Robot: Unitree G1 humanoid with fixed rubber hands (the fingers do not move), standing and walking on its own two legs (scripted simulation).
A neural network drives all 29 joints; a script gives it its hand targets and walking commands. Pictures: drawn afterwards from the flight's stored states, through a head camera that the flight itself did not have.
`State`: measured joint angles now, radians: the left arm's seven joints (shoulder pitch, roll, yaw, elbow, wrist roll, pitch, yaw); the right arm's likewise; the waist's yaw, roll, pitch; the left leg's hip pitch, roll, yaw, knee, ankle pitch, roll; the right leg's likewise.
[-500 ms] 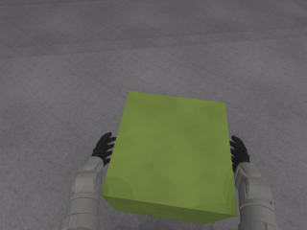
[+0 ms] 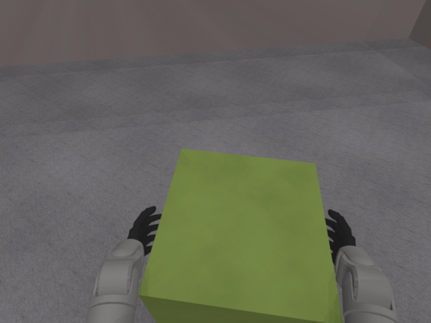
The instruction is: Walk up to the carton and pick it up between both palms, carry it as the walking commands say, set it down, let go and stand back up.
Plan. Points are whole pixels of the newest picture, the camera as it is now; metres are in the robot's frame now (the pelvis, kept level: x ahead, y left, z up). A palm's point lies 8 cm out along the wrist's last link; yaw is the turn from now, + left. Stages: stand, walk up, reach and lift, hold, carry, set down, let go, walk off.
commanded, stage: reach and lift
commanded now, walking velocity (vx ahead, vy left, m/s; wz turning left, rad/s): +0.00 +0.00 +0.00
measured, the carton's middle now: (237, 245) +0.29 -0.02 -0.04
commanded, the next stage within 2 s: hold in 1.26 s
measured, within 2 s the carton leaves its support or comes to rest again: neither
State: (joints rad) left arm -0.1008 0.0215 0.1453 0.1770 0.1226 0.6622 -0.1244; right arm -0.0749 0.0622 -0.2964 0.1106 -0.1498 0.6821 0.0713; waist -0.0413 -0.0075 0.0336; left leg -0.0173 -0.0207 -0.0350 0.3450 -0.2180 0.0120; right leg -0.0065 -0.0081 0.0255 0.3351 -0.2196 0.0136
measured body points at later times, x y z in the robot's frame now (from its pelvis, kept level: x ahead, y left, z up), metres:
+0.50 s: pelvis -0.03 +0.00 +0.00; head -0.06 +0.01 +0.45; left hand +0.26 +0.19 +0.03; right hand +0.26 -0.20 +0.03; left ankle -0.01 +0.11 -0.75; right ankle -0.01 -0.13 -0.75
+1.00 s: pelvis -0.02 -0.01 +0.00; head -0.05 -0.01 +0.45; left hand +0.25 +0.18 +0.03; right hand +0.26 -0.20 +0.03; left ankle -0.01 +0.11 -0.75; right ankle -0.01 -0.13 -0.75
